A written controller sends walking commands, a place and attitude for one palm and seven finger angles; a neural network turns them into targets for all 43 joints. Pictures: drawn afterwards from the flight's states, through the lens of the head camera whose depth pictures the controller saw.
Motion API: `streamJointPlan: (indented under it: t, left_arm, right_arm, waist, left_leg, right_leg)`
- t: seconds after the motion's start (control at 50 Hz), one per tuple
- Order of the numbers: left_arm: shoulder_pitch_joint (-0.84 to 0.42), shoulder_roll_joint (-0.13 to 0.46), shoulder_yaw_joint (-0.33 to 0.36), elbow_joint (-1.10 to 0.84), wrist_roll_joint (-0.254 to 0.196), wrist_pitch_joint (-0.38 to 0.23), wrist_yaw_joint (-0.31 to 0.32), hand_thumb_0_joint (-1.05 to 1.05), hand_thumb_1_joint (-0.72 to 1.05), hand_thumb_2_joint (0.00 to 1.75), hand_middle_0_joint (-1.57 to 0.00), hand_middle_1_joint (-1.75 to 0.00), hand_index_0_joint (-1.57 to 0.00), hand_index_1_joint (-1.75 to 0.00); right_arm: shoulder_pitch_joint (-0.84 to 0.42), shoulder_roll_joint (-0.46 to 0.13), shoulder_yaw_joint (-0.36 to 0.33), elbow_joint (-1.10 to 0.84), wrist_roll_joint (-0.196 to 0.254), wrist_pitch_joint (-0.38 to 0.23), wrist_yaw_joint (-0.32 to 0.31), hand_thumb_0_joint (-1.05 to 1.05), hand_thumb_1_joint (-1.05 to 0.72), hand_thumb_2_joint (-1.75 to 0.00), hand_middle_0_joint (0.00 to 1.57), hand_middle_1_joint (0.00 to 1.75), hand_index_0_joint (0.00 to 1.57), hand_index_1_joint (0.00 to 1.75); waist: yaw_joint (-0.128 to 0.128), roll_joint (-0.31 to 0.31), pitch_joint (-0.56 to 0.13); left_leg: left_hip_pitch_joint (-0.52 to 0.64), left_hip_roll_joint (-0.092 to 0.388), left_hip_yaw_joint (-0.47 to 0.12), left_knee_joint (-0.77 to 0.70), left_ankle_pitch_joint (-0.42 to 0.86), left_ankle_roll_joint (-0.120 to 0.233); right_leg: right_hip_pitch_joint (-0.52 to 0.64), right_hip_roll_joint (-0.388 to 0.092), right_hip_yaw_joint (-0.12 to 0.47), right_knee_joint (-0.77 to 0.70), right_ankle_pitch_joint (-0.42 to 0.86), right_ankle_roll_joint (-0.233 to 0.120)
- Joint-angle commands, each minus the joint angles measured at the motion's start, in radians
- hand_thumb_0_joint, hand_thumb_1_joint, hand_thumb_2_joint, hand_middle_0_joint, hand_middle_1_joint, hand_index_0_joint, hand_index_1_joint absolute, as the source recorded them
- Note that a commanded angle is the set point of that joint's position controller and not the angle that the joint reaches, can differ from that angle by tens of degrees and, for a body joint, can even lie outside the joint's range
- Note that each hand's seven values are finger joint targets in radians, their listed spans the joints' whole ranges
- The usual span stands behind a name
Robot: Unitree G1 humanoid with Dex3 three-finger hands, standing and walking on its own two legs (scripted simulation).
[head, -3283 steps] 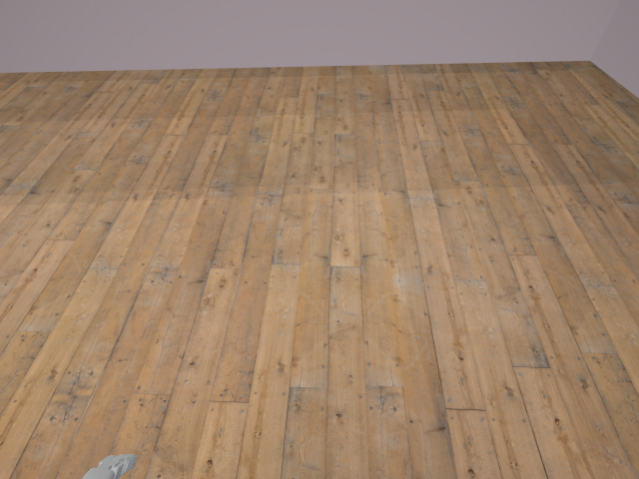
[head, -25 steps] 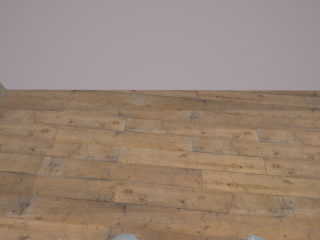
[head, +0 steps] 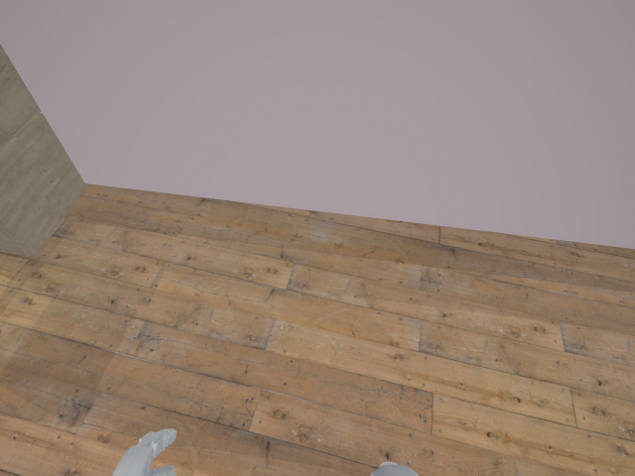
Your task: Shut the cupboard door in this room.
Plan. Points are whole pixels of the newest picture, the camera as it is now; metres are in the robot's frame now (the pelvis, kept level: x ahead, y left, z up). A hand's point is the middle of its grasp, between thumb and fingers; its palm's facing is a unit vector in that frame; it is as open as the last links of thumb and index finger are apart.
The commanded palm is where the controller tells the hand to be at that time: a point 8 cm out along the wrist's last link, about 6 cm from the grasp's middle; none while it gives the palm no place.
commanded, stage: walk to a spot facing it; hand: left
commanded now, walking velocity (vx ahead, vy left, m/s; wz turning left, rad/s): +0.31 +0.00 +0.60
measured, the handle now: out of the picture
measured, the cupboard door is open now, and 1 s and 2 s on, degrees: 88 88 88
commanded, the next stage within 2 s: turn to face it in 1.50 s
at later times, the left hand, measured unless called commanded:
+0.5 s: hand out of the picture +0.03 +0.18 -0.17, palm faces +0.42 -0.88 -0.24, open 7.3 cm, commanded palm none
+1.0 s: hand (133, 311) +0.41 +0.33 -0.16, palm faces +0.38 -0.91 -0.18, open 7.3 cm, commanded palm none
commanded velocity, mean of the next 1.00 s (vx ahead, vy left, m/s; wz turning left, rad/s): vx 0.36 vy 0.00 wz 0.28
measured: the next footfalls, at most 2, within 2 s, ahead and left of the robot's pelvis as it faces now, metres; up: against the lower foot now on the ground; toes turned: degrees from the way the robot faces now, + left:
right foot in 0.10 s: +0.12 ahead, -0.15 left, +0.00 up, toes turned +0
left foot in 0.56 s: +0.25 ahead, +0.18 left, +0.00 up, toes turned +29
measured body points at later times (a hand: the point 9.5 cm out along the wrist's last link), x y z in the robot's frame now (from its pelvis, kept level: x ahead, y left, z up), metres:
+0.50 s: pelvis +0.15 +0.01 -0.01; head +0.21 +0.04 +0.43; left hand +0.01 +0.22 -0.15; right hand +0.37 -0.18 -0.15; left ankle +0.20 +0.17 -0.72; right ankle +0.08 -0.15 -0.74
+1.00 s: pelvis +0.36 +0.11 -0.01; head +0.38 +0.11 +0.44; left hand +0.39 +0.38 -0.14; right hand +0.44 -0.12 -0.17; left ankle +0.21 +0.16 -0.74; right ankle +0.53 +0.06 -0.72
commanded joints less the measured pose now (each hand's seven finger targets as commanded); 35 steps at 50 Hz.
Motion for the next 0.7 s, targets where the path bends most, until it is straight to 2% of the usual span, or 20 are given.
streamJointPlan:
  t: [0.0, 0.02, 0.04, 0.06, 0.08, 0.1, 0.12, 0.14, 0.2, 0.28, 0.36, 0.4, 0.44, 0.48, 0.5, 0.52, 0.54, 0.56, 0.62, 0.68]
  left_arm:
    - [-0.042, 0.072, 0.024, -0.113, -0.006, -0.048, 0.006, 0.00, 0.90, 0.90, -0.20, -0.30, -0.20, -0.30]
    - [0.020, 0.082, 0.030, -0.092, -0.006, -0.055, 0.008, 0.00, 0.90, 0.90, -0.20, -0.30, -0.20, -0.30]
    - [0.125, 0.123, 0.044, -0.060, -0.005, -0.066, 0.017, 0.00, 0.90, 0.90, -0.20, -0.30, -0.20, -0.30]
    - [0.243, 0.233, 0.067, -0.033, 0.006, -0.074, 0.033, 0.00, 0.90, 0.90, -0.20, -0.30, -0.20, -0.30]
    - [0.287, 0.266, 0.071, -0.022, -0.005, -0.064, 0.036, 0.00, 0.90, 0.90, -0.20, -0.30, -0.20, -0.30]
    - [0.220, 0.242, 0.065, -0.036, -0.009, -0.058, 0.040, 0.00, 0.90, 0.90, -0.20, -0.30, -0.20, -0.30]
    - [0.146, 0.201, 0.062, -0.047, -0.005, -0.061, 0.046, 0.00, 0.90, 0.90, -0.20, -0.30, -0.20, -0.30]
    - [0.126, 0.175, 0.058, -0.046, 0.001, -0.069, 0.046, 0.00, 0.90, 0.90, -0.20, -0.30, -0.20, -0.30]
    - [0.097, 0.101, 0.037, -0.029, 0.004, -0.087, 0.048, 0.00, 0.90, 0.90, -0.20, -0.30, -0.20, -0.30]
    - [0.188, 0.088, 0.032, 0.018, 0.006, -0.099, 0.047, 0.00, 0.90, 0.90, -0.20, -0.30, -0.20, -0.30]
    - [0.256, 0.091, 0.027, 0.050, 0.012, -0.104, 0.051, 0.00, 0.90, 0.90, -0.20, -0.30, -0.20, -0.30]
    - [0.297, 0.106, 0.027, 0.068, 0.014, -0.104, 0.051, 0.00, 0.90, 0.90, -0.20, -0.30, -0.20, -0.30]
    - [0.322, 0.127, 0.029, 0.082, 0.014, -0.101, 0.050, 0.00, 0.90, 0.90, -0.20, -0.30, -0.20, -0.30]
    - [0.300, 0.163, 0.032, 0.085, 0.009, -0.101, 0.048, 0.00, 0.90, 0.90, -0.20, -0.30, -0.20, -0.30]
    - [0.280, 0.174, 0.029, 0.086, 0.002, -0.101, 0.043, 0.00, 0.90, 0.90, -0.20, -0.30, -0.20, -0.30]
    - [0.279, 0.131, 0.027, 0.073, -0.004, -0.100, 0.033, 0.00, 0.90, 0.90, -0.20, -0.30, -0.20, -0.30]
    - [0.275, 0.077, 0.014, 0.030, -0.014, -0.100, 0.017, 0.00, 0.90, 0.90, -0.20, -0.30, -0.20, -0.30]
    - [0.213, 0.098, 0.013, 0.009, -0.013, -0.098, 0.027, 0.00, 0.90, 0.90, -0.20, -0.30, -0.20, -0.30]
    - [0.181, 0.078, 0.013, 0.071, -0.003, -0.088, 0.027, 0.00, 0.90, 0.90, -0.20, -0.30, -0.20, -0.30]
    - [0.240, 0.021, 0.002, 0.099, 0.011, -0.058, 0.023, 0.00, 0.90, 0.90, -0.20, -0.30, -0.20, -0.30]
  right_arm:
    - [-0.036, -0.213, -0.061, -0.073, 0.002, -0.019, -0.017, 0.00, -0.90, -0.90, 0.20, 0.30, 0.20, 0.30]
    - [-0.062, -0.205, -0.060, -0.076, 0.007, -0.019, -0.017, 0.00, -0.90, -0.90, 0.20, 0.30, 0.20, 0.30]
    - [-0.073, -0.174, -0.054, -0.080, 0.014, -0.025, -0.013, 0.00, -0.90, -0.90, 0.20, 0.30, 0.20, 0.30]
    - [-0.054, -0.102, -0.040, -0.093, 0.024, -0.035, -0.008, 0.00, -0.90, -0.90, 0.20, 0.30, 0.20, 0.30]
    - [-0.114, -0.138, -0.050, -0.123, 0.012, -0.029, -0.003, 0.00, -0.90, -0.90, 0.20, 0.30, 0.20, 0.30]
    - [-0.120, -0.153, -0.062, -0.125, -0.002, -0.021, 0.004, 0.00, -0.90, -0.90, 0.20, 0.30, 0.20, 0.30]
    - [-0.109, -0.146, -0.064, -0.118, 0.000, -0.012, 0.012, 0.00, -0.90, -0.90, 0.20, 0.30, 0.20, 0.30]
    - [-0.120, -0.129, -0.060, -0.095, -0.005, -0.004, 0.025, 0.00, -0.90, -0.90, 0.20, 0.30, 0.20, 0.30]
    - [-0.087, -0.093, -0.058, -0.072, -0.007, 0.022, 0.042, 0.00, -0.90, -0.90, 0.20, 0.30, 0.20, 0.30]
    - [-0.157, -0.078, -0.053, -0.089, -0.003, 0.030, 0.052, 0.00, -0.90, -0.90, 0.20, 0.30, 0.20, 0.30]
    - [-0.296, -0.049, -0.027, -0.136, -0.004, 0.018, 0.065, 0.00, -0.90, -0.90, 0.20, 0.30, 0.20, 0.30]
    - [-0.354, -0.039, -0.013, -0.154, -0.005, 0.006, 0.069, 0.00, -0.90, -0.90, 0.20, 0.30, 0.20, 0.30]
    - [-0.344, -0.048, -0.008, -0.156, -0.005, -0.006, 0.066, 0.00, -0.90, -0.90, 0.20, 0.30, 0.20, 0.30]
    - [-0.216, -0.082, -0.016, -0.128, -0.008, -0.020, 0.051, 0.00, -0.90, -0.90, 0.20, 0.30, 0.20, 0.30]
    - [-0.077, -0.126, -0.030, -0.089, -0.012, -0.024, 0.040, 0.00, -0.90, -0.90, 0.20, 0.30, 0.20, 0.30]
    - [0.075, -0.238, -0.057, -0.057, -0.016, -0.026, 0.025, 0.00, -0.90, -0.90, 0.20, 0.30, 0.20, 0.30]
    - [0.167, -0.356, -0.092, -0.042, -0.012, -0.035, 0.009, 0.00, -0.90, -0.90, 0.20, 0.30, 0.20, 0.30]
    - [0.159, -0.367, -0.090, -0.025, 0.013, -0.026, 0.000, 0.00, -0.90, -0.90, 0.20, 0.30, 0.20, 0.30]
    - [-0.049, -0.213, -0.048, -0.056, 0.006, -0.052, -0.020, 0.00, -0.90, -0.90, 0.20, 0.30, 0.20, 0.30]
    - [-0.063, -0.149, -0.025, -0.032, 0.006, -0.069, -0.018, 0.00, -0.90, -0.90, 0.20, 0.30, 0.20, 0.30]
  waist:
    - [0.047, 0.141, -0.042]
    - [0.085, 0.102, -0.054]
    - [0.139, 0.010, -0.100]
    - [0.184, -0.281, -0.205]
    - [0.198, -0.284, -0.149]
    - [0.155, -0.165, -0.054]
    - [0.124, -0.144, -0.007]
    - [0.114, -0.215, 0.042]
    - [0.056, -0.164, 0.070]
    - [0.071, -0.176, 0.084]
    - [0.102, -0.159, 0.107]
    - [0.126, -0.157, 0.100]
    - [0.124, -0.158, 0.068]
    - [0.054, -0.145, -0.032]
    - [-0.018, -0.111, -0.133]
    - [-0.086, 0.059, -0.270]
    - [-0.115, 0.319, -0.349]
    - [-0.109, 0.216, -0.361]
    - [0.001, 0.060, -0.123]
    - [0.064, 0.074, -0.037]
  left_leg:
    - [-0.041, 0.226, -0.294, -0.031, 0.170, 0.112]
    - [-0.143, 0.192, -0.266, 0.039, 0.165, 0.083]
    - [-0.318, 0.142, -0.214, 0.155, 0.080, 0.041]
    - [-0.493, 0.034, -0.029, 0.444, -0.216, -0.027]
    - [-0.581, 0.019, 0.050, 0.657, -0.352, -0.054]
    - [-0.605, 0.076, 0.021, 0.757, -0.288, -0.052]
    - [-0.577, 0.118, 0.042, 0.788, -0.207, -0.056]
    - [-0.557, 0.149, 0.055, 0.828, -0.152, -0.065]
    - [-0.497, 0.167, 0.086, 0.826, 0.000, -0.092]
    - [-0.545, 0.169, 0.131, 0.734, 0.085, -0.104]
    - [-0.504, 0.170, 0.190, 0.472, 0.101, -0.093]
    - [-0.453, 0.150, 0.224, 0.343, 0.089, -0.074]
    - [-0.375, 0.121, 0.250, 0.270, 0.044, -0.048]
    - [-0.160, 0.065, 0.280, 0.199, 0.007, -0.014]
    - [0.072, 0.038, 0.290, 0.135, 0.056, 0.005]
    - [0.363, 0.180, 0.092, 0.107, 0.052, 0.051]
    - [0.570, 0.477, -0.378, 0.020, 0.263, 0.172]
    - [0.598, 0.521, -0.389, -0.044, 0.393, 0.213]
    - [0.233, 0.416, -0.109, -0.034, 0.495, 0.152]
    - [0.056, 0.331, 0.020, -0.124, 0.450, 0.111]
  right_leg:
    - [0.146, 0.062, -0.048, -0.209, 0.022, -0.015]
    - [0.307, 0.067, -0.053, -0.313, 0.080, -0.024]
    - [0.568, -0.020, 0.027, -0.419, 0.118, -0.048]
    - [0.796, -0.319, 0.310, -0.513, -0.061, -0.131]
    - [0.690, -0.464, 0.517, -0.607, -0.190, -0.206]
    - [0.566, -0.456, 0.458, -0.640, -0.324, -0.217]
    - [0.459, -0.428, 0.412, -0.657, -0.406, -0.203]
    - [0.360, -0.394, 0.361, -0.662, -0.400, -0.185]
    - [0.275, -0.292, 0.052, -0.639, -0.098, -0.145]
    - [0.356, -0.253, -0.096, -0.635, 0.098, -0.139]
    - [0.411, -0.252, -0.192, -0.606, 0.286, -0.144]
    - [0.456, -0.261, -0.211, -0.569, 0.396, -0.150]
    - [0.501, -0.280, -0.217, -0.508, 0.523, -0.156]
    - [0.495, -0.288, -0.250, -0.324, 0.743, -0.149]
    - [0.417, -0.265, -0.284, -0.126, 0.766, -0.122]
    - [0.208, -0.192, -0.271, 0.156, 0.476, -0.085]
    - [-0.144, -0.012, -0.211, 0.476, -0.212, -0.035]
    - [-0.229, -0.033, -0.053, 0.577, -0.201, -0.061]
    - [-0.189, -0.118, -0.008, 0.539, -0.048, -0.054]
    - [-0.104, -0.106, -0.028, 0.412, 0.025, -0.039]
